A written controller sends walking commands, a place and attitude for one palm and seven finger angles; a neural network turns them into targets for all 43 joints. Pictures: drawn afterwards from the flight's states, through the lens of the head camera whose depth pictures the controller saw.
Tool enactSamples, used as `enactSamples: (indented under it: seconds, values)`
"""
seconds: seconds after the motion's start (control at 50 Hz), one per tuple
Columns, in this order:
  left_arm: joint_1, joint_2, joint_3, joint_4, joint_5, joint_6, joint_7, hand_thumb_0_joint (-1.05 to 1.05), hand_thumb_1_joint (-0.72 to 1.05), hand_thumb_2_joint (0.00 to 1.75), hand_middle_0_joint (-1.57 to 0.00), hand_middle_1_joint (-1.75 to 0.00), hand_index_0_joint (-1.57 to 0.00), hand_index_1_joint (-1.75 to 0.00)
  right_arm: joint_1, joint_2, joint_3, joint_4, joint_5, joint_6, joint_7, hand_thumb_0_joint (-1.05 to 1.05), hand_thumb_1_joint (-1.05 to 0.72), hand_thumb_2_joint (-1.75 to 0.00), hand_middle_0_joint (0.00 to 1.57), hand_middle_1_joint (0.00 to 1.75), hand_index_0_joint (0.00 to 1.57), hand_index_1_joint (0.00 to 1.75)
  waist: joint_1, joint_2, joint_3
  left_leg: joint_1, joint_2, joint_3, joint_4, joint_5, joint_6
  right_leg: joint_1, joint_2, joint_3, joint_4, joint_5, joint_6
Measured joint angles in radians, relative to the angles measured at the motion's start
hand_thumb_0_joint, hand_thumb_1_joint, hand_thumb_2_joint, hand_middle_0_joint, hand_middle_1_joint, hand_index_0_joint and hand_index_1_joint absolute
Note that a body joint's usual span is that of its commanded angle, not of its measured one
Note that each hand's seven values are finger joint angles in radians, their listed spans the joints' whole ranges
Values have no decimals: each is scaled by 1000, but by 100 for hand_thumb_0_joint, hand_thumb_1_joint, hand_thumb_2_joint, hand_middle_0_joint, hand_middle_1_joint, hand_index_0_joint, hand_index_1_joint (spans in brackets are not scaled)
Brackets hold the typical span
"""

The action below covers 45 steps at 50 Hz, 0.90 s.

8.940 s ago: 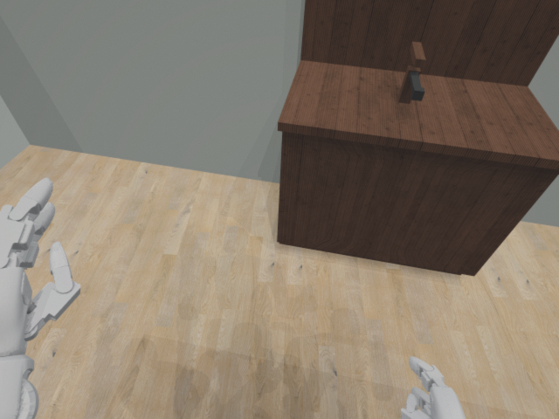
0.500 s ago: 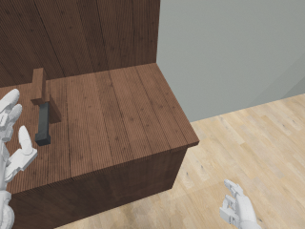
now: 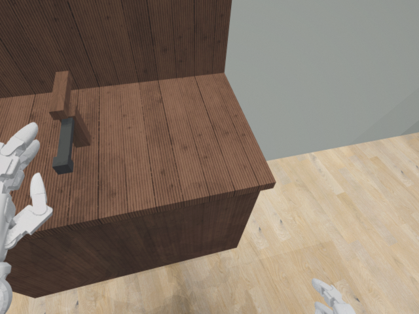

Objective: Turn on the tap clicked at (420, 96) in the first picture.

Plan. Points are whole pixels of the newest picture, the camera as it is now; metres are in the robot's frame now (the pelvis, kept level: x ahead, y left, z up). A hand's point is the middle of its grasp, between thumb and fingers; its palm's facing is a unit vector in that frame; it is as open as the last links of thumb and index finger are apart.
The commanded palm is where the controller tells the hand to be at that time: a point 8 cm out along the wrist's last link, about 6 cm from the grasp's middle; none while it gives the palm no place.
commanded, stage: come to a stop and stand still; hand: left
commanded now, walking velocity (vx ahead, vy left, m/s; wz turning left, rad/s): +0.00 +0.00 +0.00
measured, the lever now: (63, 164) +0.36 +0.33 +0.04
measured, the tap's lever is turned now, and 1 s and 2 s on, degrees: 0 0 0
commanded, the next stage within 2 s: look again from close up in 0.56 s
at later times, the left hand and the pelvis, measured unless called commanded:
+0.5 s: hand (8, 211) +0.21 +0.28 +0.16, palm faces +0.37 -0.86 -0.36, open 7.4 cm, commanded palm +0.15 +0.31 +0.18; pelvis -0.01 +0.03 +0.00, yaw +0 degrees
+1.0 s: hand (5, 213) +0.20 +0.29 +0.16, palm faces +0.34 -0.88 -0.34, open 7.4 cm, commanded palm +0.14 +0.32 +0.18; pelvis -0.01 +0.03 +0.00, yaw +1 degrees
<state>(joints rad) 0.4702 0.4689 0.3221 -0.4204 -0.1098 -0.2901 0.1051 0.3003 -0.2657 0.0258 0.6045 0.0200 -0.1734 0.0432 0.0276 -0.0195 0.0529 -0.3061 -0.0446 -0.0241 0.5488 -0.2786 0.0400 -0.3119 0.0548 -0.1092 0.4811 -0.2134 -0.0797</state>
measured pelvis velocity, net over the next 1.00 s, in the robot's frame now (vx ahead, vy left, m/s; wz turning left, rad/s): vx -0.01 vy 0.03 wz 0.02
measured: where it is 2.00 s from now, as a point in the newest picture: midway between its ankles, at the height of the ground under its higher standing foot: outside the picture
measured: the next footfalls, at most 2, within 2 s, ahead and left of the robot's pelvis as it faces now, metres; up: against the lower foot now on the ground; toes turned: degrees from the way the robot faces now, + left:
none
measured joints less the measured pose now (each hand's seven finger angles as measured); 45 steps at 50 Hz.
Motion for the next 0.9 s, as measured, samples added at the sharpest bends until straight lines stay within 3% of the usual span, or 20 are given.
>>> enactSamples:
  seconds: [0.12,0.2,0.36,0.6,0.9]
  values:
    - [-56,3,19,25,-3,3,29,1,89,90,-21,-30,-21,-30,-8,-21,-14,59,-8,-15,-4,2,-91,-90,20,30,20,30,22,-26,32,-4,-13,-11,19,-2,4,-5,-15,-13,31,-13,3]
    - [-86,-18,27,-9,0,-2,38,2,89,90,-21,-30,-21,-30,-41,-12,-17,52,-5,-27,1,2,-91,-90,20,30,20,30,22,-39,41,16,-27,1,-5,12,12,0,-30,0,38,-12,15]
    - [-87,-18,30,-12,4,-5,13,1,89,90,-21,-30,-21,-30,-104,39,-10,-8,3,-15,5,2,-91,-90,20,30,20,30,8,-31,20,32,-45,19,-43,38,28,-1,-48,19,32,1,35]
    - [-84,-50,12,-6,-5,40,-5,1,89,90,-21,-30,-21,-30,-96,54,3,-8,7,7,2,1,-91,-90,20,30,21,30,33,-27,16,50,-59,15,-63,49,40,18,-61,16,16,7,49]
    - [-41,-27,23,-37,-22,45,-11,1,89,90,-21,-30,-21,-30,-94,43,-20,-9,21,24,-11,2,-91,-90,20,30,20,30,-2,-25,16,60,-56,4,-72,52,38,42,-58,7,-19,20,52]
